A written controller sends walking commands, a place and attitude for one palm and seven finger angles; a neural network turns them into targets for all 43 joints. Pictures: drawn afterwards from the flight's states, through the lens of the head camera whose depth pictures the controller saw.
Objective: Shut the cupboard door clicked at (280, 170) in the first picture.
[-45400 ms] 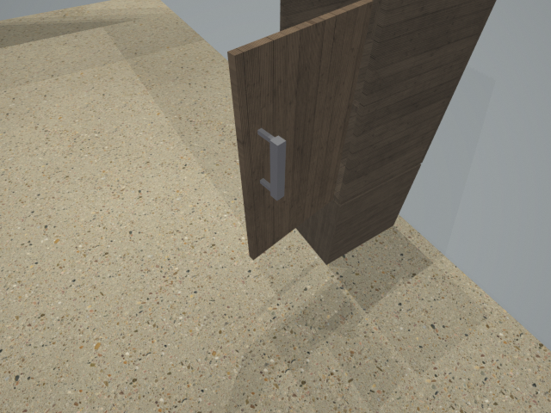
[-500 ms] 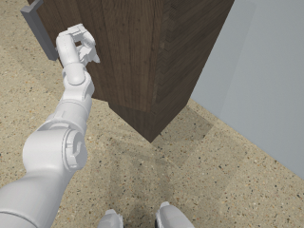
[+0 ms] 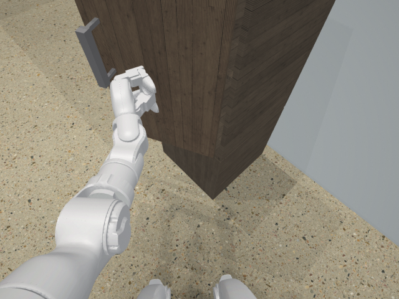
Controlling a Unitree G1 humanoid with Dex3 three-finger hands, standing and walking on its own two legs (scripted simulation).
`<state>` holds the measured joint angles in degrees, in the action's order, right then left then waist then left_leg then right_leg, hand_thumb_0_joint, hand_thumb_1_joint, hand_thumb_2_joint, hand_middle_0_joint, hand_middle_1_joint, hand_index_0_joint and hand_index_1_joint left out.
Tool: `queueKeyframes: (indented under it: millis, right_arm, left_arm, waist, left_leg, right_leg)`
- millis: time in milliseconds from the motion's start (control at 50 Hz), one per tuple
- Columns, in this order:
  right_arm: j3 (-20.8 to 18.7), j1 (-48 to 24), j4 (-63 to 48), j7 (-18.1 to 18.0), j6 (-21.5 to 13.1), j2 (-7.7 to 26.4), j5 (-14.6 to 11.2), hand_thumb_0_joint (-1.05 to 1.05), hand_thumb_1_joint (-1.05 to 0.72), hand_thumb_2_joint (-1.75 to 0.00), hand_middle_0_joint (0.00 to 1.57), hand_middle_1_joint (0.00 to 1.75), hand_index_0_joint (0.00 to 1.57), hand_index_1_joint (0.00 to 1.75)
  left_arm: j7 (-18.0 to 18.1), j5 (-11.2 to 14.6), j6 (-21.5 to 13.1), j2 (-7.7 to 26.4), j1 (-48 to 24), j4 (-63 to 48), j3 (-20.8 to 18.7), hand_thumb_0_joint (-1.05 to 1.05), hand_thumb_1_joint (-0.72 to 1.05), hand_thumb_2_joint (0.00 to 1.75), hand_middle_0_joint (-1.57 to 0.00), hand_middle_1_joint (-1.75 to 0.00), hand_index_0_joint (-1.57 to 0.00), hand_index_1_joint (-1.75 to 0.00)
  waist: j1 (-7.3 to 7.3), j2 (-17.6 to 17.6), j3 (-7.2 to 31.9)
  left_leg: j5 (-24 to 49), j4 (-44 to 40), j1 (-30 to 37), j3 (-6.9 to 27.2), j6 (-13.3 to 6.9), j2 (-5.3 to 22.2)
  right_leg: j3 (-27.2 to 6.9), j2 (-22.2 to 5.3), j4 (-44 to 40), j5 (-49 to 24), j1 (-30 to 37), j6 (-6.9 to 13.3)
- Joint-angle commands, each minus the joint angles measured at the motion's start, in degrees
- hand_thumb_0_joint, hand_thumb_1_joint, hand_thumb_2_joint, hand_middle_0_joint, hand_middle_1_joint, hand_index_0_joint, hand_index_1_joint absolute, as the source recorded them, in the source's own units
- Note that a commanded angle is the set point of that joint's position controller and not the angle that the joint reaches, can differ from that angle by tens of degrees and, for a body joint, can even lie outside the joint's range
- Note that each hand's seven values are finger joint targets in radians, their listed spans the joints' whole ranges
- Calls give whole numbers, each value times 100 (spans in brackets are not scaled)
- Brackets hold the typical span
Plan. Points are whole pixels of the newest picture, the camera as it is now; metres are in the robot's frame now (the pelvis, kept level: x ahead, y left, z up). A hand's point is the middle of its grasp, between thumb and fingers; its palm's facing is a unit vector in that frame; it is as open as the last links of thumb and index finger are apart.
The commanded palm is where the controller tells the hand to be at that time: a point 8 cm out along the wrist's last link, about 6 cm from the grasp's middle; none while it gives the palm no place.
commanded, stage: draw the hand back to the body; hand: left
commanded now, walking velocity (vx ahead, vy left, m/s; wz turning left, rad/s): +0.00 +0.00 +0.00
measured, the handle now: (99, 54) +0.66 +0.18 +0.08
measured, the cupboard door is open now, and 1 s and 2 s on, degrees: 27 27 27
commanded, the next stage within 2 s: step back with the hand held close in 1.52 s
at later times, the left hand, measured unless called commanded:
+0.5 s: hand (87, 139) +0.36 +0.14 +0.16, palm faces +0.11 -0.99 -0.07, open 3.1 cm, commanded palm +0.32 +0.20 +0.16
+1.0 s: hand out of the picture +0.24 +0.26 +0.21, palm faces +0.36 -0.87 -0.34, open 5.0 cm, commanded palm +0.18 +0.30 +0.23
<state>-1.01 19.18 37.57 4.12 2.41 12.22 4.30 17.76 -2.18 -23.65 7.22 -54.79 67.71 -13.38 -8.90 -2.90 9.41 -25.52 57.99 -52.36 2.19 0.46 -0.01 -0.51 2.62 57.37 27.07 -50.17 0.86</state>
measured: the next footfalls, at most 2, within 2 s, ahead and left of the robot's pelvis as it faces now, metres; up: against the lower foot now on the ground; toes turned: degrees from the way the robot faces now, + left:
none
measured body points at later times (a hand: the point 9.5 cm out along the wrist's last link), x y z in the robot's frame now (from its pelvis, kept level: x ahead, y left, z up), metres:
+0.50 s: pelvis +0.00 +0.01 +0.04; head +0.00 +0.00 +0.49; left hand +0.35 +0.20 +0.16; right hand +0.14 -0.24 -0.06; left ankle +0.02 +0.12 -0.67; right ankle +0.00 -0.11 -0.67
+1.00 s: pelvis +0.02 +0.02 +0.07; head +0.00 -0.01 +0.52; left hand +0.21 +0.30 +0.23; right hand +0.22 -0.17 -0.02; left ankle +0.02 +0.12 -0.67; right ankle +0.00 -0.11 -0.67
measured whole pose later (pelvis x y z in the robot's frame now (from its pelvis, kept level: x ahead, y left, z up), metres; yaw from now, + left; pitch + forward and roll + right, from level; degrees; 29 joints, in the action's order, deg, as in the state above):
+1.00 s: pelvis +0.02 +0.02 +0.07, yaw +2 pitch -3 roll +0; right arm 4.1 10.8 33.5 -4.1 -0.1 11.2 -1.4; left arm 3.6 3.9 -2.7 18.4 18.4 -14.5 -12.5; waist 3.4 -4.0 1.4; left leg -14.5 26.3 -8.9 2.4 -1.1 -1.9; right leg -0.8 -0.2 25.0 16.1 -6.1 -0.5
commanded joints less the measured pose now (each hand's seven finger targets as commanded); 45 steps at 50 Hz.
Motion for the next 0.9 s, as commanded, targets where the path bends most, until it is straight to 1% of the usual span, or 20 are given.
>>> queueKeyframes:
  millis: [0, 80, 120, 180, 220, 260, 280, 320, 360, 380, 420, 440, 460, 480, 580, 620, 740, 820, 860, 880]
  right_arm:
    - [-299, 870, -558, -77, -76, 883, -16, 0, -90, -90, 20, 30, 20, 30]
    - [-329, 771, -777, -85, -91, 848, -104, 0, -90, -90, 20, 30, 20, 30]
    - [-337, 656, -874, -118, -83, 846, -222, 0, -90, -90, 20, 30, 20, 30]
    - [-339, 476, -941, -246, -139, 865, -403, 0, -90, -90, 20, 30, 20, 30]
    - [-306, 301, -900, -355, -216, 863, -492, 0, -90, -90, 20, 30, 20, 30]
    - [-275, 129, -896, -419, -309, 840, -540, 0, -90, -90, 20, 30, 20, 30]
    - [-249, 48, -930, -452, -362, 828, -557, 0, -90, -90, 20, 30, 20, 30]
    - [-199, -126, -928, -453, -462, 781, -569, 0, -90, -90, 20, 30, 20, 30]
    - [-157, -301, -990, -448, -525, 772, -578, 0, -90, -90, 20, 30, 20, 30]
    - [-139, -359, -1033, -469, -527, 800, -591, 0, -90, -90, 20, 30, 20, 30]
    - [-97, -622, -1173, -478, -525, 760, -635, 0, -90, -90, 20, 30, 20, 30]
    - [-113, -669, -1267, -536, -340, 640, -688, 0, -90, -90, 20, 30, 20, 30]
    - [-112, -808, -1374, -605, -253, 640, -698, 0, -90, -90, 20, 30, 20, 30]
    - [-90, -892, -1447, -663, -225, 653, -700, 0, -90, -90, 20, 30, 20, 30]
    - [83, -1360, -1560, -827, -173, 581, -726, 0, -90, -90, 20, 30, 20, 30]
    - [145, -1410, -1550, -854, -228, 561, -713, 0, -90, -90, 20, 30, 20, 30]
    - [217, -1466, -1505, -861, -429, 557, -628, 0, -90, -90, 20, 30, 20, 30]
    - [232, -1521, -1437, -846, -507, 540, -575, 0, -90, -90, 20, 30, 20, 30]
    - [239, -1577, -1405, -854, -523, 519, -553, 0, -90, -90, 20, 30, 20, 30]
    - [219, -1601, -1370, -858, -540, 549, -546, 0, -90, -90, 20, 30, 20, 30]
  left_arm:
    - [-42, 143, -550, 1328, -1617, -1728, -576, 0, 90, 90, -130, -150, -130, -150]
    - [-321, 70, -692, 1219, -720, -2938, -245, 0, 90, 90, -130, -150, -130, -150]
    - [-503, 189, -479, 944, -212, -3398, 81, 0, 90, 90, -130, -150, -130, -150]
    - [-785, 588, -46, 560, 44, -4121, 510, 0, 90, 90, -130, -150, -130, -150]
    - [-911, 817, 215, 544, 175, -4424, 553, 0, 90, 90, -130, -150, -130, -150]
    - [-1000, 893, 365, 484, 379, -4758, 668, 0, 90, 90, -130, -150, -130, -150]
    - [-1015, 869, 385, 550, 496, -5062, 682, 0, 90, 90, -130, -150, -130, -150]
    - [-1042, 804, 457, 478, 983, -5238, 792, 0, 90, 90, -130, -150, -130, -150]
    - [-1083, 809, 589, 572, 1560, -5413, 717, 0, 90, 90, -124, -144, -124, -144]
    - [-1106, 846, 692, 792, 1944, -5391, 493, 0, 90, 90, -122, -141, -122, -141]
    - [-1183, 913, 886, 816, 2291, -5809, 472, 0, 90, 90, -116, -135, -116, -135]
    - [-1310, 534, 958, 1150, 2654, -6118, 924, 0, 90, 90, -113, -132, -113, -132]
    - [-1348, 605, 1033, 1355, 2883, -6318, 617, 0, 90, 90, -111, -129, -111, -129]
    - [-1395, 634, 1076, 1456, 3108, -6643, 569, 0, 90, 90, -108, -126, -108, -126]
    - [-1459, 628, 1370, 1529, 3606, -7513, 632, 0, 90, 90, -94, -111, -94, -111]
    - [-1449, 615, 1464, 1460, 3742, -7808, 679, 0, 90, 90, -89, -105, -89, -105]
    - [-1394, 594, 1658, 1520, 4834, -8737, 507, 0, 90, 90, -72, -87, -72, -87]
    - [-1331, 598, 1706, 1847, 5633, -9187, -8, 0, 90, 90, -61, -75, -61, -75]
    - [-1309, 619, 1734, 1975, 5921, -9300, -263, 0, 90, 90, -56, -69, -56, -69]
    - [-1298, 623, 1742, 2146, 6141, -9321, -485, 0, 90, 90, -53, -66, -53, -66]
  waist:
    - [271, 407, 2731]
    - [446, 305, 2805]
    - [420, 427, 2438]
    - [325, 505, 1984]
    - [347, 494, 1576]
    - [384, 430, 1287]
    - [457, 154, 1223]
    - [556, -61, 1060]
    - [668, -19, 895]
    - [779, 137, 806]
    - [896, 136, 815]
    - [724, 373, 822]
    - [798, 490, 695]
    - [848, 590, 771]
    - [863, 221, -46]
    - [850, 9, -199]
    - [947, -82, -8]
    - [1058, 38, -11]
    - [1098, 199, -199]
    - [1135, 95, -268]
  left_leg:
    - [1859, -656, 1631, -305, -175, -137]
    - [2114, -819, 2051, -396, -199, -108]
    - [1978, -1043, 2221, -432, -214, -80]
    - [1750, -1341, 2586, -418, -232, -51]
    - [1527, -1537, 2684, -365, -233, -32]
    - [1395, -1684, 2805, -317, -237, -36]
    - [1375, -1758, 2953, -305, -229, -36]
    - [1375, -1881, 3137, -233, -203, -25]
    - [1343, -1986, 3153, -231, -203, -37]
    - [1257, -2063, 3084, -229, -205, -44]
    - [1296, -2197, 3130, -276, -191, -60]
    - [1374, -2425, 3437, -281, -221, -129]
    - [1405, -2518, 3437, -299, -237, -117]
    - [1534, -2570, 3490, -281, -252, -135]
    - [1464, -2992, 3961, -207, -250, -58]
    - [1422, -3165, 4176, -133, -219, -36]
    - [2001, -3459, 4711, -23, -163, 15]
    - [2312, -3558, 4709, -57, -144, 24]
    - [2290, -3587, 4602, -84, -152, 8]
    - [2282, -3603, 4569, -103, -156, 8]
  right_leg:
    - [67, -36, -821, -2730, 1887, -32]
    - [39, -2, -950, -3069, 2282, -18]
    - [81, 27, -1212, -2977, 2376, -35]
    - [124, 52, -1610, -2654, 2491, -49]
    - [156, 55, -1822, -2359, 2477, -56]
    - [182, 44, -1957, -2098, 2449, -43]
    - [198, 30, -1982, -1967, 2436, -21]
    - [274, 22, -1989, -1816, 2362, 20]
    - [286, 4, -2052, -1756, 2457, 34]
    - [272, 4, -2115, -1643, 2574, 35]
    - [249, -49, -2169, -1698, 2818, 45]
    - [38, -147, -2414, -1830, 3100, 13]
    - [29, -179, -2551, -1895, 3272, -4]
    - [34, -197, -2586, -2037, 3485, -8]
    - [92, -191, -3044, -1742, 3398, 12]
    - [158, -175, -3151, -1619, 3418, 31]
    - [260, -174, -3326, -2072, 3901, 47]
    - [292, -208, -3419, -2323, 4204, 36]
    - [304, -215, -3473, -2344, 4241, 17]
    - [282, -215, -3539, -2303, 4270, 16]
